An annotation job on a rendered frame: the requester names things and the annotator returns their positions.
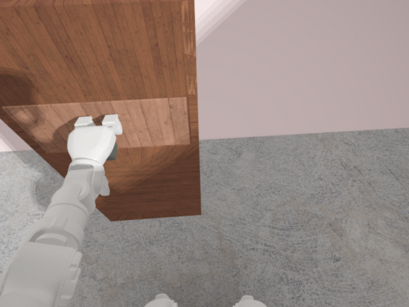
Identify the cabinet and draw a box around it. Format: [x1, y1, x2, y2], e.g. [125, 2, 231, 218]
[0, 0, 201, 221]

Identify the left robot hand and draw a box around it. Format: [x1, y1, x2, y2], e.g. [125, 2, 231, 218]
[67, 114, 123, 196]

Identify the left robot shin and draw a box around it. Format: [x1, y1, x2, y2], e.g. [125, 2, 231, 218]
[155, 294, 170, 299]

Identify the left robot forearm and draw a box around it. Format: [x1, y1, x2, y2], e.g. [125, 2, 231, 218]
[0, 159, 104, 295]

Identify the drawer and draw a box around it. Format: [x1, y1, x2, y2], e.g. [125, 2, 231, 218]
[2, 97, 190, 152]

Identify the handle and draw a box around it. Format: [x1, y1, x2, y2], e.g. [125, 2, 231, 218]
[106, 142, 118, 161]

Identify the left robot upper arm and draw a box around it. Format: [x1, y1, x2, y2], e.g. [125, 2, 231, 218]
[0, 242, 82, 307]

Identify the robot shin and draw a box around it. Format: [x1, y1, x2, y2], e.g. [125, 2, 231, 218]
[155, 294, 170, 299]
[239, 295, 254, 302]

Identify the right robot shin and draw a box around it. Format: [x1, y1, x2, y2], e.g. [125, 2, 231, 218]
[239, 295, 254, 302]

